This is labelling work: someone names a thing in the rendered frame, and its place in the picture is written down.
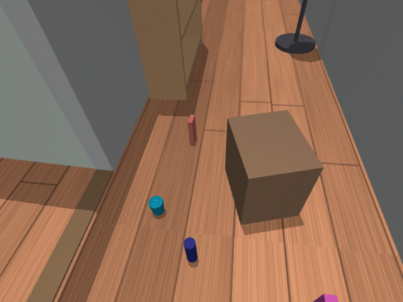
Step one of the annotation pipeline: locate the coat stand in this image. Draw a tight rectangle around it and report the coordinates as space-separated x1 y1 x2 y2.
275 0 316 54

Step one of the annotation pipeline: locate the bookshelf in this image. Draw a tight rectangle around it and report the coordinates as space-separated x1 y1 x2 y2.
127 0 203 101

